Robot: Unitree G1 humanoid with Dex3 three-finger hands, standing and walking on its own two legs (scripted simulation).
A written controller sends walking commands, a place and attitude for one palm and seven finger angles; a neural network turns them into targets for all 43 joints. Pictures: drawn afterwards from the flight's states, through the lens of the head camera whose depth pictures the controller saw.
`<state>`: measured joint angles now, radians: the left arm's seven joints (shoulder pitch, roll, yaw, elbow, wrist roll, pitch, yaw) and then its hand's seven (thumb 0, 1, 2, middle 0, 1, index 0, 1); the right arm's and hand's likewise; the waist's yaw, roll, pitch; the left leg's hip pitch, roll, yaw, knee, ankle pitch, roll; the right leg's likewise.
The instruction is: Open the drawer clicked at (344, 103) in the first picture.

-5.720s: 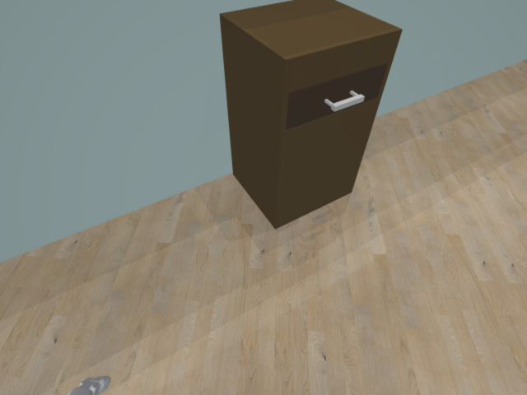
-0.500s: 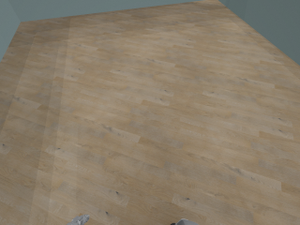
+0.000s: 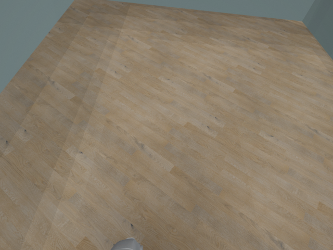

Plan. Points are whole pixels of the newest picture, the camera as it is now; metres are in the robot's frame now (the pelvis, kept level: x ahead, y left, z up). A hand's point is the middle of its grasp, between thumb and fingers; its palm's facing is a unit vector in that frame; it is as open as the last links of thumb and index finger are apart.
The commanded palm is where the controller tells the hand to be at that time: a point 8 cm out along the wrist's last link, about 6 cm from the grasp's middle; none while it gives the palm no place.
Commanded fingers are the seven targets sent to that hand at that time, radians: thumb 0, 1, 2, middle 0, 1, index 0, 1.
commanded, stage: turn to face it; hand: left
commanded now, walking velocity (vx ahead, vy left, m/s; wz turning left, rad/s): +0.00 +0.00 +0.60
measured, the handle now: out of the picture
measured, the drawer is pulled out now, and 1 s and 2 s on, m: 0.00 0.00 0.00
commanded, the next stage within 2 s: none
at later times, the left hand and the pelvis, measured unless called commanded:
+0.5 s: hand out of the picture +0.09 +0.19 -0.13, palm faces +0.28 -0.92 -0.29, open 7.4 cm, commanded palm none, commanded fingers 0.00 0.90 0.90 -0.20 -0.30 -0.20 -0.30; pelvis +0.02 -0.05 +0.01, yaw +16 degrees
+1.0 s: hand out of the picture -0.10 +0.15 -0.17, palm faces +0.60 -0.76 -0.25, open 7.4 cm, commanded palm none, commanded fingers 0.00 0.90 0.90 -0.20 -0.30 -0.20 -0.30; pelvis +0.01 -0.03 +0.00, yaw +36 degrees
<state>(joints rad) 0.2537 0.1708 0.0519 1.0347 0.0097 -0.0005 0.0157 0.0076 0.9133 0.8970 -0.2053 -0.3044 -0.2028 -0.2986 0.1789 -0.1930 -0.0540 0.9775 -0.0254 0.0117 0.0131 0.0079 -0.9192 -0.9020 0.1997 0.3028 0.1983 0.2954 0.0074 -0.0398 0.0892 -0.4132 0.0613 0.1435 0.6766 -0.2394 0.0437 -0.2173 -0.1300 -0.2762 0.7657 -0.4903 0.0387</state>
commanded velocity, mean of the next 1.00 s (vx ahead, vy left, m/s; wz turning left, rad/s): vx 0.00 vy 0.00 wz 0.60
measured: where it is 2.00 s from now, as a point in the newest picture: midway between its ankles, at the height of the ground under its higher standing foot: outside the picture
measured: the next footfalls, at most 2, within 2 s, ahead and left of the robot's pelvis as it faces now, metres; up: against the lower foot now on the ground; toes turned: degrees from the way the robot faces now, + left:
right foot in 0.50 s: +0.07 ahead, -0.16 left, +0.00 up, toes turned +14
left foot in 0.94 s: -0.02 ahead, +0.07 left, +0.00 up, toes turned +41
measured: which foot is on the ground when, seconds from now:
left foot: down 0.00-0.50, up 0.52-0.92, down 0.94-1.00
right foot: up 0.00-0.48, down 0.50-0.94, up 0.96-1.00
